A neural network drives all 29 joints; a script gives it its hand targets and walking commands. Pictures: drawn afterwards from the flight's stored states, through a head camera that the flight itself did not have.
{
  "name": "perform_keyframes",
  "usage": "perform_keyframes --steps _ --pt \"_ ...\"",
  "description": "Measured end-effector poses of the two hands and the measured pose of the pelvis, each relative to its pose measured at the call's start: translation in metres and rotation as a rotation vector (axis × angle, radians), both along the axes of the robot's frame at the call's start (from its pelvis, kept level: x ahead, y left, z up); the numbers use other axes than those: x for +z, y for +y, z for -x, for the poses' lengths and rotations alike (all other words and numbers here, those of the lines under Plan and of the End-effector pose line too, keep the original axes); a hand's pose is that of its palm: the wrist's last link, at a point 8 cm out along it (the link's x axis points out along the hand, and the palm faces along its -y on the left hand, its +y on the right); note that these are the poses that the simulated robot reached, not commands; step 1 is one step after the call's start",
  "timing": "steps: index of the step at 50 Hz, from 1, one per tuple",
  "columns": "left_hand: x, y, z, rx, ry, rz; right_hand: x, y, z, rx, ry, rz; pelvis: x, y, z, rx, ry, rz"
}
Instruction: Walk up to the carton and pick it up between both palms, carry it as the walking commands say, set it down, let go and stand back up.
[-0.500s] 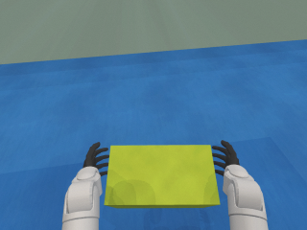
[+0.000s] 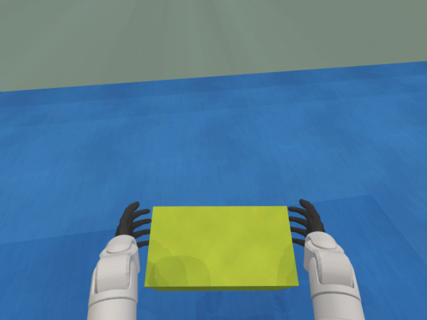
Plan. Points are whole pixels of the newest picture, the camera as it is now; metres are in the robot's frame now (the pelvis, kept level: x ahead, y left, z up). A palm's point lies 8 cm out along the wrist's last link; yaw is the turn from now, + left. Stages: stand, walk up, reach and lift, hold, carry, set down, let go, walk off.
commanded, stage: hold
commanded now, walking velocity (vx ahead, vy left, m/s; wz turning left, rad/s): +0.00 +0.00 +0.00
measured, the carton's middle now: (219, 251) +0.30 +0.01 -0.07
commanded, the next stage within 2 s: set down in 0.22 s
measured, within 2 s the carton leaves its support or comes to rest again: neither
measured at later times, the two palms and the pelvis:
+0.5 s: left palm (135, 227) +0.30 +0.17 +0.03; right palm (320, 235) +0.29 -0.19 +0.03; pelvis +0.00 +0.01 +0.00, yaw +0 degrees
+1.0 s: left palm (140, 251) +0.30 +0.18 -0.06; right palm (304, 250) +0.30 -0.18 -0.06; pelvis -0.01 +0.00 -0.03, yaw +1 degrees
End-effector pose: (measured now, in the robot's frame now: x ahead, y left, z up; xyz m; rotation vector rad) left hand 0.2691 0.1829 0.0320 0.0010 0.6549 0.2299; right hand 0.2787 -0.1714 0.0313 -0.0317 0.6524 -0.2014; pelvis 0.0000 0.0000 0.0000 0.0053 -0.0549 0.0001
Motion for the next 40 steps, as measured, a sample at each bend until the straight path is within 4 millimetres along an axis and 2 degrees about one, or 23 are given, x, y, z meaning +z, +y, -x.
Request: perform_keyframes --steps 10,20,29,40 --pt "0.013 0.002 -0.008 -0.035 -0.023 0.01 0.013 -0.002 -0.007 0.029 -0.017 0.002 -0.001 0.002 0.012 0.001 -0.035 0.002" --pt "0.012 -0.005 -0.024 -0.066 -0.017 0.021 0.007 -0.012 -0.005 0.001 -0.016 -0.042 -0.004 0.005 0.006 0.001 -0.073 0.001" --pt "-0.015 -0.012 -0.034 -0.086 0.027 0.014 -0.018 -0.019 -0.014 -0.002 0.028 -0.016 -0.005 0.004 -0.005 -0.014 -0.032 -0.001" --pt "-0.06 -0.008 -0.028 -0.055 0.065 0.009 -0.06 -0.013 -0.018 0.005 0.065 -0.023 -0.012 -0.001 -0.009 -0.007 0.123 0.001"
